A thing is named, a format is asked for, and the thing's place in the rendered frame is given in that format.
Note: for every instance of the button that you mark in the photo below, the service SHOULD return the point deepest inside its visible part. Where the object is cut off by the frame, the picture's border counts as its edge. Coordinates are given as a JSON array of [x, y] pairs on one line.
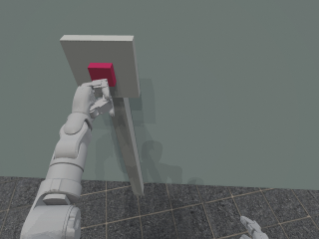
[[99, 71]]

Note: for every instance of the robot left forearm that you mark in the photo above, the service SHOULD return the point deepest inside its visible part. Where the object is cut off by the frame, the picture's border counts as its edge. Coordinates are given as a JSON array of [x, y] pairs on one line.
[[62, 185]]

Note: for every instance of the left robot upper arm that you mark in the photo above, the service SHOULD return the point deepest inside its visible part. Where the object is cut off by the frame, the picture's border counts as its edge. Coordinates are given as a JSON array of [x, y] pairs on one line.
[[53, 222]]

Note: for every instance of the robot right hand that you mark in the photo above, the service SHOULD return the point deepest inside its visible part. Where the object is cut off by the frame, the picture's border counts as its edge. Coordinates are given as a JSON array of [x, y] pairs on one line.
[[253, 229]]

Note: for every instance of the robot left hand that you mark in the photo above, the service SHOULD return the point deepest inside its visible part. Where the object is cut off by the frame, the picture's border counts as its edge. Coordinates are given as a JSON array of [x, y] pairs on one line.
[[84, 101]]

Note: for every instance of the panel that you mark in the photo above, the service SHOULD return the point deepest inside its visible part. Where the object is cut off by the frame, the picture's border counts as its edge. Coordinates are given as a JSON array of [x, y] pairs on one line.
[[120, 50]]

